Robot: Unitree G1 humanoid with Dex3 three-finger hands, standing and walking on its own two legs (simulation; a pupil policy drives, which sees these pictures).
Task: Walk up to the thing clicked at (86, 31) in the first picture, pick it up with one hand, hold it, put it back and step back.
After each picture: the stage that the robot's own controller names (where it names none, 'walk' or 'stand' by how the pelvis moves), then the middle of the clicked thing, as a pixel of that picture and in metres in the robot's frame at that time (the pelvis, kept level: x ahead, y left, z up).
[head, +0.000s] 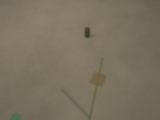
stand; (87, 32) +1.46 +0.00 -0.72
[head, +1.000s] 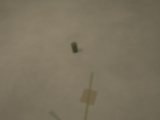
walk; (74, 47) +1.31 +0.28 -0.69
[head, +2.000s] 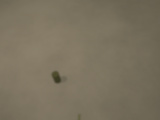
walk; (56, 77) +0.78 +0.35 -0.71
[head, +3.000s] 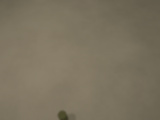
walk; (63, 117) +0.42 +0.25 -0.71
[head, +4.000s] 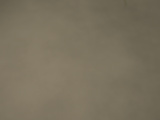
stand; out of the picture +0.29 +0.22 -0.71
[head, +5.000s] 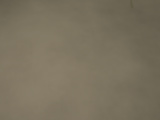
stand; out of the picture +0.28 +0.20 -0.72
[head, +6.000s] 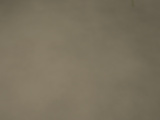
stand; out of the picture +0.30 +0.21 -0.73
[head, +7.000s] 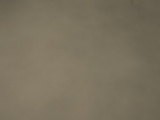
stand; out of the picture +0.29 +0.22 -0.73
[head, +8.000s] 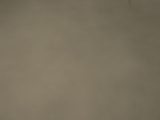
stand; out of the picture +0.29 +0.21 -0.73
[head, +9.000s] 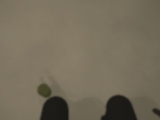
go down; (44, 91) +0.34 +0.21 -0.49
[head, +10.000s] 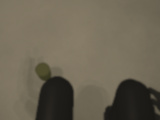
go down; (43, 72) +0.39 +0.21 -0.33
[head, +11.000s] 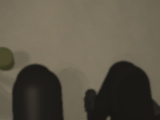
close in; (4, 60) +0.37 +0.23 -0.23
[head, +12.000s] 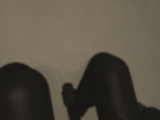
close; out of the picture +0.37 +0.25 -0.22
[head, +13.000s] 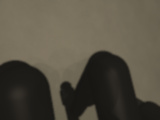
close; out of the picture +0.37 +0.25 -0.22
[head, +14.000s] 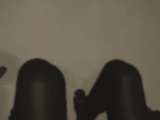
lift; out of the picture +0.32 +0.26 -0.19
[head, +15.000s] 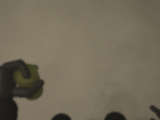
lift; (30, 83) +0.31 +0.19 +0.01
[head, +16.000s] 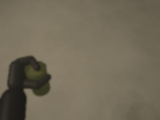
hold; (38, 79) +0.34 +0.18 +0.02
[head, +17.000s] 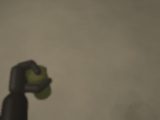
hold; (39, 83) +0.33 +0.17 +0.00
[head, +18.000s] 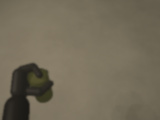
crouch; (41, 86) +0.32 +0.17 -0.01
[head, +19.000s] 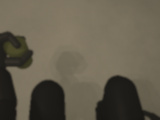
crouch; (19, 53) +0.41 +0.21 -0.11
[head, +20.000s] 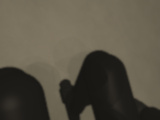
lower; out of the picture +0.42 +0.29 -0.22
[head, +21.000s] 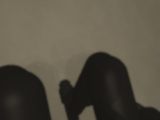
lower; out of the picture +0.40 +0.28 -0.23
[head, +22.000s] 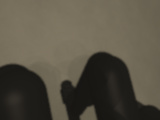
lower; out of the picture +0.39 +0.27 -0.23
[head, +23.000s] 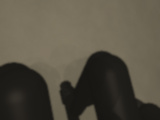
lower; out of the picture +0.39 +0.26 -0.22
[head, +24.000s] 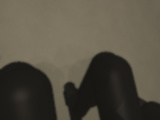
loosen; out of the picture +0.38 +0.26 -0.22
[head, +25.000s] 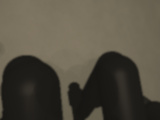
rise; out of the picture +0.38 +0.25 -0.21
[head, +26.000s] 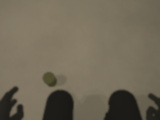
walk; (50, 79) +0.39 +0.20 -0.45
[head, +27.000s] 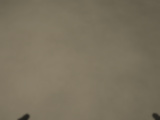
stand; out of the picture +0.33 +0.20 -0.66
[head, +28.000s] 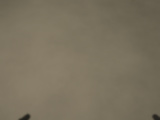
stand; out of the picture +0.33 +0.21 -0.66
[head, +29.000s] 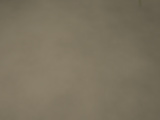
stand; out of the picture +0.35 +0.20 -0.71
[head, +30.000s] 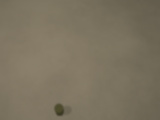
walk; (59, 110) +0.38 +0.15 -0.71
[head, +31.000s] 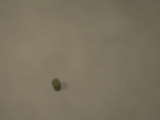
walk; (56, 85) +0.57 +0.22 -0.70
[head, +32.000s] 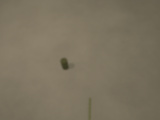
stand; (64, 64) +0.89 +0.28 -0.70
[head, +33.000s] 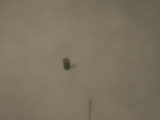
stand; (66, 64) +0.92 +0.21 -0.71
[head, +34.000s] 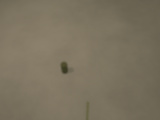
stand; (64, 67) +0.94 +0.23 -0.72
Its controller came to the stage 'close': yes
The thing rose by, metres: 0.71
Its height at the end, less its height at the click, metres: +0.00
